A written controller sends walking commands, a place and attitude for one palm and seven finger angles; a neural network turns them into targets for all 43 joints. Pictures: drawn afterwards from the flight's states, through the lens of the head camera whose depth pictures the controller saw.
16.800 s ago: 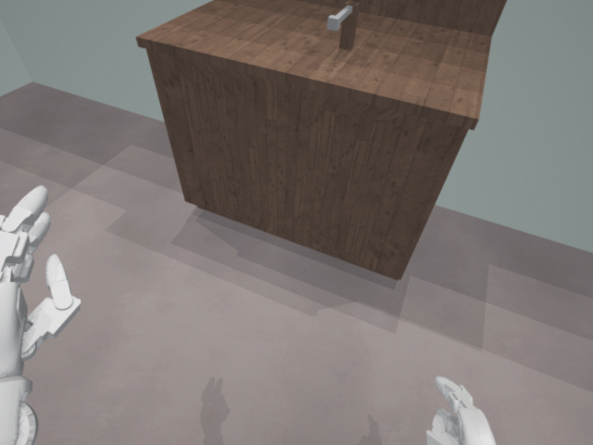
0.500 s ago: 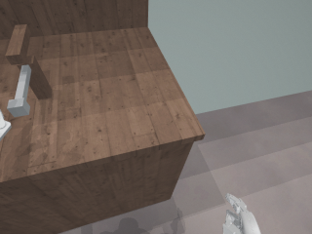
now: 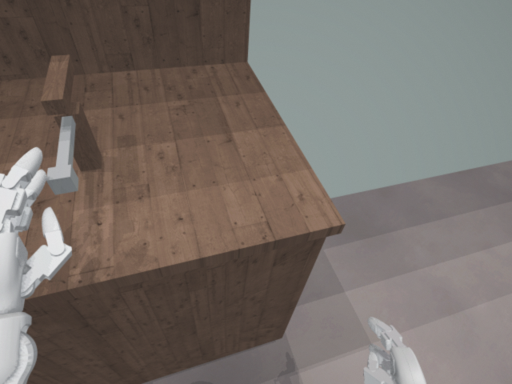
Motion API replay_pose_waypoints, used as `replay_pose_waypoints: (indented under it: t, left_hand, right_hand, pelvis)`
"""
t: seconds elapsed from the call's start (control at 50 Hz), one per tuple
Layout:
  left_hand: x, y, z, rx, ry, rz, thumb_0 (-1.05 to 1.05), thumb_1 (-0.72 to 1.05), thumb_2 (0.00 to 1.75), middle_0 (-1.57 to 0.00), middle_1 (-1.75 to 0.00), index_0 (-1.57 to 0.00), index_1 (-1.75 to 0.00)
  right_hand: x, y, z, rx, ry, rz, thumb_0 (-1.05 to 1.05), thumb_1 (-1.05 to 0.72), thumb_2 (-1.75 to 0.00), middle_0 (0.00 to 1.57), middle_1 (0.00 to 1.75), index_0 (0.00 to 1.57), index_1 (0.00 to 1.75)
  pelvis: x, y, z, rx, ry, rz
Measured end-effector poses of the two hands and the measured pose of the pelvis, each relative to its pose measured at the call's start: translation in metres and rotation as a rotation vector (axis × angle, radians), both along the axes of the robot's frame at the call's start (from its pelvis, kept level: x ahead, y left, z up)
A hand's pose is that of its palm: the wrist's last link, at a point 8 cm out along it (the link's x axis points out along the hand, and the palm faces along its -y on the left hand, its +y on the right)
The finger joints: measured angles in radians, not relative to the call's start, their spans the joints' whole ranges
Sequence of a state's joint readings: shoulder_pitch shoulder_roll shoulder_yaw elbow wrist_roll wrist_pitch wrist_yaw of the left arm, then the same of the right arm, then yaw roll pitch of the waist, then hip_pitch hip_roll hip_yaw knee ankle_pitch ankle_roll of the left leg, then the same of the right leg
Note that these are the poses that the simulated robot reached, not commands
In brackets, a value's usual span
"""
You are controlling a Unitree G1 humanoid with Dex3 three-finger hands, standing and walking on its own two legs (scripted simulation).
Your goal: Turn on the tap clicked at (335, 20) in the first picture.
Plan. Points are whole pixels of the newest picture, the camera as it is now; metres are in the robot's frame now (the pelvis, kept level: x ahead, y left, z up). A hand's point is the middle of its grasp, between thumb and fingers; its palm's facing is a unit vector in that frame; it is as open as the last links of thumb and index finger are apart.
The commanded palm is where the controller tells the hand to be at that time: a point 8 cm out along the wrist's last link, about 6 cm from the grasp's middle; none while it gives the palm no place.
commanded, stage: look again from close up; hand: left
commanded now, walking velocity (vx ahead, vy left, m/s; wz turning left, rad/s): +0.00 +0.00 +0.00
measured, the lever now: (63, 179) +0.31 +0.31 +0.15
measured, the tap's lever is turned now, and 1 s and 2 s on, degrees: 1 1 1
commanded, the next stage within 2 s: shuffle to correct the standing spot in 0.20 s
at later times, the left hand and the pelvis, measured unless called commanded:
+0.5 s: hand (86, 240) +0.23 +0.23 +0.16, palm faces +0.39 -0.84 -0.37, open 7.4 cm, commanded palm +0.17 +0.26 +0.18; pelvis +0.01 -0.02 +0.00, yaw +0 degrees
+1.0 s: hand out of the picture +0.15 +0.28 +0.16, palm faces +0.41 -0.82 -0.39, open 7.4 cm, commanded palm +0.08 +0.31 +0.18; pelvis -0.07 +0.03 -0.01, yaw +1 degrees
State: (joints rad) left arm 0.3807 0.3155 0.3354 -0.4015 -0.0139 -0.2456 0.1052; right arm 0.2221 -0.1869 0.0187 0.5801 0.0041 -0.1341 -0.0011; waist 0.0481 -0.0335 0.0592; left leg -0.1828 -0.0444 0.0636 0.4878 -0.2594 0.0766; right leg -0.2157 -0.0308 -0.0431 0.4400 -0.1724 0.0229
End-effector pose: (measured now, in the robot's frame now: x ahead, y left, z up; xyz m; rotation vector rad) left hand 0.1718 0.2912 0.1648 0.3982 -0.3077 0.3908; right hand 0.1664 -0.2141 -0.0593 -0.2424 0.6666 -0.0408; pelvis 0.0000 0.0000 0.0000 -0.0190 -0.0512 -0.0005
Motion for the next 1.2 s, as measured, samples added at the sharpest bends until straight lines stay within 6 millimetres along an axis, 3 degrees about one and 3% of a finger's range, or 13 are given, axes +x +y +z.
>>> replay_pose_waypoints:
  t: [0.38, 0.64, 0.78, 0.92, 1.04, 1.2]
  left_hand:
    - [0.018, -0.019, 0.008, 0.023, 0.033, -0.029, 0.02, 0.89, 0.9, -0.21, -0.31, -0.21, -0.3]
    - [-0.005, -0.02, 0.008, 0.072, 0.048, -0.043, 0.02, 0.89, 0.9, -0.21, -0.3, -0.21, -0.3]
    - [-0.034, -0.013, 0.006, 0.104, 0.032, -0.063, 0.02, 0.89, 0.9, -0.21, -0.31, -0.21, -0.3]
    - [-0.058, 0.012, 0.001, 0.11, -0.017, -0.062, 0.01, 0.89, 0.9, -0.21, -0.31, -0.21, -0.3]
    - [-0.066, 0.037, 0.016, 0.086, -0.04, -0.014, 0.02, 0.89, 0.9, -0.21, -0.31, -0.21, -0.3]
    - [-0.073, 0.036, 0.023, 0.025, 0.006, -0.055, 0.02, 0.89, 0.9, -0.21, -0.31, -0.21, -0.3]
  right_hand:
    - [0.011, -0.022, 0.002, -0.01, 0.005, -0.041, 0.01, -0.91, -0.9, 0.2, 0.3, 0.2, 0.3]
    - [0.002, -0.021, -0.005, -0.019, 0.017, -0.032, 0.01, -0.91, -0.9, 0.2, 0.3, 0.2, 0.3]
    - [-0.023, -0.014, -0.011, -0.038, 0.024, -0.031, 0.01, -0.91, -0.9, 0.2, 0.3, 0.2, 0.3]
    - [-0.068, -0.001, -0.019, -0.085, 0.089, -0.059, 0.01, -0.91, -0.9, 0.2, 0.3, 0.2, 0.3]
    - [-0.102, 0.023, -0.014, -0.03, 0.123, -0.09, 0.01, -0.91, -0.9, 0.2, 0.3, 0.2, 0.3]
    - [-0.111, 0.041, 0.002, 0.008, 0.093, -0.086, 0.01, -0.9, -0.9, 0.2, 0.3, 0.2, 0.3]
  pelvis:
    - [0.011, -0.014, 0.003, -0.005, 0.016, -0.003]
    - [-0.014, -0.013, -0.002, -0.002, 0.039, -0.004]
    - [-0.039, -0.005, -0.01, -0.008, 0.054, 0.004]
    - [-0.061, 0.016, -0.016, -0.018, 0.046, 0.008]
    - [-0.074, 0.029, -0.002, -0.056, 0.038, 0.005]
    - [-0.084, 0.04, 0.012, -0.057, 0.066, -0.017]
